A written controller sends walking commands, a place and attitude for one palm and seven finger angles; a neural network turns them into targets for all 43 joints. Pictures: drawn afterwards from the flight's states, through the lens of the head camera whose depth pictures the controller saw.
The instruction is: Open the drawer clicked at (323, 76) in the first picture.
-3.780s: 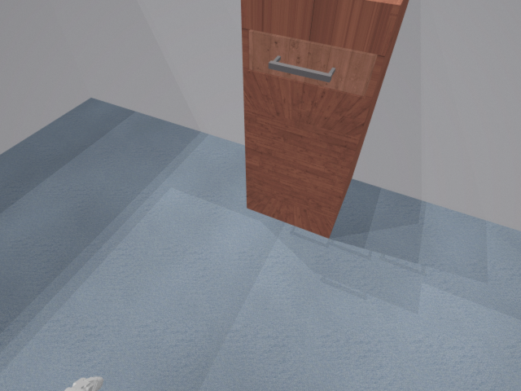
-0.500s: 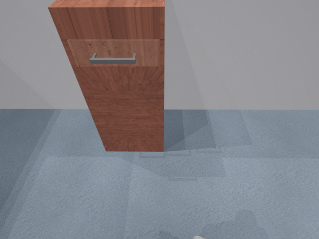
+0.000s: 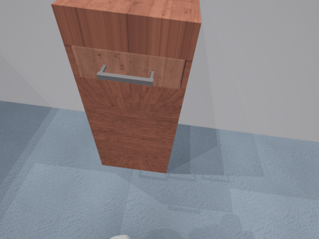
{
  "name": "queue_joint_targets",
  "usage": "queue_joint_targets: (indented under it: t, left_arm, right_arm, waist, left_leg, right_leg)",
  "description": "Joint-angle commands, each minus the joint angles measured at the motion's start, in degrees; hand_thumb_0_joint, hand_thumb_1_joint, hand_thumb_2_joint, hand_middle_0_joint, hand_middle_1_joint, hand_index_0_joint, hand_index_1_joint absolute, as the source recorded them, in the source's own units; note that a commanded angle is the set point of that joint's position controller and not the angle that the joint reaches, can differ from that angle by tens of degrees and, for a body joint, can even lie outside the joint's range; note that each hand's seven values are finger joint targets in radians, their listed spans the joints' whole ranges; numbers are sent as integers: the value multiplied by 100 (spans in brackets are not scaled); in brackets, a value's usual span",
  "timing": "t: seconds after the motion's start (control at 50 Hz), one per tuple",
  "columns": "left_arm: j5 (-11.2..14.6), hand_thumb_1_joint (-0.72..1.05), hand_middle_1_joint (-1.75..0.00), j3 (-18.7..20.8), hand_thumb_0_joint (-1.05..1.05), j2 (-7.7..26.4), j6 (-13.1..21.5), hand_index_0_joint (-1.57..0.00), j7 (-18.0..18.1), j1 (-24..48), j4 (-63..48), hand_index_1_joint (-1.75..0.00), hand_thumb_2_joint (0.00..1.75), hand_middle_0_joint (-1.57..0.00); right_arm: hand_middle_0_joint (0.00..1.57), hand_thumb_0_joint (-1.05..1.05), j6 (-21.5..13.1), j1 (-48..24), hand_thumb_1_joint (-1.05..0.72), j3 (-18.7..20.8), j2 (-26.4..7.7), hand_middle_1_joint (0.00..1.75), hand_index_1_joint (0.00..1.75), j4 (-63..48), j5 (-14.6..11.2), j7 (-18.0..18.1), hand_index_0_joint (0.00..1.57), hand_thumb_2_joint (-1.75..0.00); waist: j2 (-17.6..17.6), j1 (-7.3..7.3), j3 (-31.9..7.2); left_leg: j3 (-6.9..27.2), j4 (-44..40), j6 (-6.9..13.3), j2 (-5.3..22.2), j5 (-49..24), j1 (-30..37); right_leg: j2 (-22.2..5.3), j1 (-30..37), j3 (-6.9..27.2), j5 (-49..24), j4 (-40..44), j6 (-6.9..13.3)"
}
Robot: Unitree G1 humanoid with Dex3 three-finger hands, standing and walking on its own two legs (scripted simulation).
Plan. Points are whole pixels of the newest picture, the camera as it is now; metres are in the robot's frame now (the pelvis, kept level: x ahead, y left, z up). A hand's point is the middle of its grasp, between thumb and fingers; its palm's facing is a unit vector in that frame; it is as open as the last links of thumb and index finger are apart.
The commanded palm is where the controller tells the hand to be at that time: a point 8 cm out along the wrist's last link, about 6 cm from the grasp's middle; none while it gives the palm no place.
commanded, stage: come to a stop and stand still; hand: left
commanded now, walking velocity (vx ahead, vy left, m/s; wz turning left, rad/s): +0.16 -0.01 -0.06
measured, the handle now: (126, 74) +0.61 +0.18 +0.05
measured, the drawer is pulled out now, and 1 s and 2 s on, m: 0.00 0.00 0.00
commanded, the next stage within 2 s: look again from close up in 1.54 s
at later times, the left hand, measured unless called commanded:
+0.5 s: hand (101, 231) +0.16 +0.17 -0.15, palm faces +0.02 -0.96 -0.27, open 7.4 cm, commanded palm none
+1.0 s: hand out of the picture +0.04 +0.21 -0.16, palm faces +0.06 -0.97 -0.22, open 7.4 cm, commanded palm none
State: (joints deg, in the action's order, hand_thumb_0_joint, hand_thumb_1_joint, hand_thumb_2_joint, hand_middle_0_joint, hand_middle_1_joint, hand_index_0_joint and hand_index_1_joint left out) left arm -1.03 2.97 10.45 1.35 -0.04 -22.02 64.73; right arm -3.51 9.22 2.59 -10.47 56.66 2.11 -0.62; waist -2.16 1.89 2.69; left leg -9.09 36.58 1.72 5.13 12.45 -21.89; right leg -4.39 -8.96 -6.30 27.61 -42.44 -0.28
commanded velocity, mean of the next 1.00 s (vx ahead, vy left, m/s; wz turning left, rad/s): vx -0.10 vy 0.01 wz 0.00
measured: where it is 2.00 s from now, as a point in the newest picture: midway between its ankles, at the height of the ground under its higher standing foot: outside the picture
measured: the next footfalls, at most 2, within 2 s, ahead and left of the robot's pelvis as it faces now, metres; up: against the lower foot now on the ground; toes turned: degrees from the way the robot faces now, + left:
right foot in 0.34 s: +0.16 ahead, -0.12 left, +0.00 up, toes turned -8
left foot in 0.72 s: +0.06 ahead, +0.13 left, +0.00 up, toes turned +3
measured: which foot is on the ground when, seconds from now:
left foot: down 0.00-0.36, up 0.38-0.70, down 0.72-1.00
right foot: up 0.00-0.32, down 0.34-0.74, up 0.76-0.98, down 1.00-1.00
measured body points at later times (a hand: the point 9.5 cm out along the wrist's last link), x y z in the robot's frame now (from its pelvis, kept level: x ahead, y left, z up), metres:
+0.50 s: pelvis +0.08 -0.02 +0.01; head +0.13 -0.04 +0.45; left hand +0.16 +0.22 -0.13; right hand +0.10 -0.25 -0.16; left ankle +0.02 +0.10 -0.65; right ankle +0.13 -0.12 -0.72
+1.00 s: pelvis +0.03 +0.02 +0.02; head +0.05 +0.03 +0.47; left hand +0.03 +0.27 -0.14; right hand +0.07 -0.21 -0.14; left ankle +0.02 +0.13 -0.72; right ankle +0.00 -0.10 -0.72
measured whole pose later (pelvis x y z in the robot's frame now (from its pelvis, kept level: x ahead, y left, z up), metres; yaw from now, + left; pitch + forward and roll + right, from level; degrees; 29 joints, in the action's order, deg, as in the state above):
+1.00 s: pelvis +0.03 +0.02 +0.02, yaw +0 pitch +0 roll +1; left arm -0.5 1.8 11.5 -1.8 1.4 -15.7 61.9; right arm 0.2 13.2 1.1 -8.7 60.9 1.0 2.1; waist -2.2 1.2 1.7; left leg -4.4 24.3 1.6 -1.4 13.9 -10.5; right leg -2.7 -11.9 -0.9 16.5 -30.6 -1.2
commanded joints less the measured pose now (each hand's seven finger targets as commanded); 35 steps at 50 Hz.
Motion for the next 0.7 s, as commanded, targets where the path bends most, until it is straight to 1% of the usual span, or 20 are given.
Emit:
queue_joint_targets:
  t: [0.0,0.02,0.06,0.12,0.18,0.24,0.28,0.3,0.32,0.34,0.36,0.38,0.4,0.42,0.46,0.52,0.6,0.64,0.66,0.68]
  left_arm:
    - [-6,90,-30,79,0,351,153,-20,-6,563,-636,-30,90,-20]
    - [-34,90,-30,79,0,285,143,-20,-43,508,-552,-30,90,-20]
    - [-50,90,-30,36,0,54,52,-20,-40,158,-393,-30,90,-20]
    - [5,90,-30,-39,0,-156,-108,-20,81,-120,-264,-30,90,-20]
    - [1,90,-30,-51,0,-41,-201,-20,150,144,-392,-30,90,-20]
    - [-34,90,-30,26,0,198,-250,-20,169,276,-573,-30,90,-20]
    - [-51,90,-30,97,0,384,-235,-20,170,252,-647,-30,90,-20]
    - [-68,90,-30,133,0,555,-200,-20,183,250,-698,-30,90,-20]
    - [-101,90,-30,170,0,804,-161,-20,204,265,-752,-30,90,-20]
    - [-82,90,-30,210,0,1039,-135,-20,208,217,-735,-30,90,-20]
    - [-43,90,-30,249,0,1128,-133,-20,237,121,-754,-30,90,-20]
    - [-48,90,-30,238,0,1022,-152,-20,272,321,-818,-30,90,-20]
    - [-56,90,-30,231,0,905,-181,-20,314,648,-920,-30,90,-20]
    - [-54,90,-30,229,0,881,-184,-20,327,867,-1028,-30,90,-20]
    - [-57,90,-30,221,0,876,-178,-20,332,1007,-1130,-30,90,-20]
    - [-82,90,-30,234,0,922,-182,-20,317,1016,-1165,-30,90,-20]
    - [-116,90,-30,266,0,1059,-220,-20,256,1053,-1159,-30,90,-20]
    - [-87,90,-30,275,0,1079,-254,-20,233,1207,-1169,-30,90,-20]
    - [-47,90,-30,260,0,1005,-281,-20,222,1255,-1153,-30,90,-20]
    - [-1,90,-30,198,0,808,-314,-20,196,1221,-1167,-30,90,-20]
  right_arm:
    - [20,0,42,1411,-90,166,-977,30,30,237,-64,188,20,-90]
    - [20,0,0,1133,-90,86,-734,30,30,189,-51,193,20,-90]
    - [20,0,-63,857,-90,12,-529,30,30,184,-74,214,20,-90]
    - [20,0,-43,597,-90,-44,-367,30,30,202,-92,284,20,-90]
    - [20,0,109,529,-90,26,-548,30,30,288,-93,312,20,-90]
    - [20,0,255,510,-90,153,-666,30,30,326,-93,326,20,-90]
    - [20,0,351,482,-90,223,-696,30,30,287,-92,306,20,-90]
    - [20,0,384,543,-90,240,-609,30,30,251,-102,289,20,-90]
    - [20,0,412,700,-90,245,-430,30,30,228,-129,267,20,-90]
    - [20,0,463,805,-90,221,-175,30,30,179,-166,236,20,-90]
    - [20,0,560,624,-90,207,-155,30,30,113,-189,275,20,-90]
    - [20,0,602,474,-90,222,-194,30,30,71,-178,286,20,-90]
    - [20,0,620,547,-90,231,-222,30,30,75,-173,286,20,-90]
    - [20,0,628,512,-90,223,-235,30,30,106,-168,266,20,-90]
    - [20,0,652,449,-90,204,-248,30,30,66,-147,221,20,-90]
    - [20,0,650,367,-90,173,-231,30,30,2,-140,176,20,-90]
    - [20,0,576,427,-90,127,-235,30,30,-63,-152,140,20,-90]
    - [20,0,522,819,-90,101,-236,30,30,27,-141,149,20,-90]
    - [20,0,483,1029,-90,80,-239,30,30,101,-138,154,20,-90]
    - [20,0,435,1101,-90,85,-392,30,30,120,-130,153,20,-90]
  waist:
    - [1376,-628,-69]
    - [920,-475,45]
    - [827,-205,-67]
    - [543,-12,-258]
    - [784,-128,-228]
    - [1146,-111,-91]
    - [1022,-58,-97]
    - [545,-57,-187]
    - [-143,-102,-378]
    - [-937,-97,-584]
    - [-1214,125,-925]
    - [-1042,86,-848]
    - [-769,-56,-752]
    - [-478,-90,-763]
    - [-544,-108,-811]
    - [-727,-32,-765]
    - [-823,-22,-713]
    - [-777,-196,-768]
    - [-692,-302,-721]
    - [-72,-328,-586]
  left_leg:
    - [2536,-2318,903,1950,52,1756]
    - [2049,-2369,793,1724,-205,1447]
    - [1166,-2358,607,1334,-1148,1117]
    - [531,-2048,579,1169,-3444,1005]
    - [514,-1733,629,1262,-3707,1204]
    - [590,-1423,563,1256,-3749,1304]
    - [545,-1024,358,1113,-3176,1173]
    - [430,-665,155,848,-2567,962]
    - [108,47,-106,332,-1211,558]
    - [-21,1049,-318,-311,1307,97]
    - [535,2117,-287,-438,2574,2]
    - [914,2818,-281,-441,2477,-242]
    - [1034,3199,-294,-387,2209,-430]
    - [1073,3354,-342,-371,1950,-531]
    - [1025,3050,-432,-357,1718,-477]
    - [871,2148,-474,-372,1638,-240]
    - [668,867,-393,-376,1511,256]
    - [510,-166,-351,-399,900,760]
    - [470,-926,-310,-406,328,1333]
    - [789,-1501,-227,-158,210,1649]
  right_leg:
    - [-107,-2726,450,46,-2940,202]
    - [-236,-2573,520,-301,-2776,150]
    - [-261,-2028,419,-679,-2250,46]
    - [-193,-1280,428,-995,-1039,-130]
    - [-51,-1009,250,-1016,1,-143]
    - [29,-939,156,-1297,486,-75]
    - [3,-640,148,-1993,1008,-19]
    - [-189,-347,354,-3377,1248,31]
    - [-877,-33,1021,-5155,1271,290]
    - [-1706,283,1633,-6684,1605,896]
    - [-2050,264,1962,-7056,1816,1338]
    - [-1962,151,1899,-6764,1834,1453]
    - [-1849,160,1704,-6439,1761,1477]
    - [-1680,183,1460,-6099,1754,1363]
    - [-1534,124,1227,-5547,1833,1210]
    - [-1428,129,1186,-4925,1995,1172]
    - [-1330,-61,1303,-3292,2267,1114]
    - [-1171,-239,1205,-2600,2155,884]
    - [-1038,-677,1106,-2011,2032,664]
    - [-697,-1165,877,-1223,1672,394]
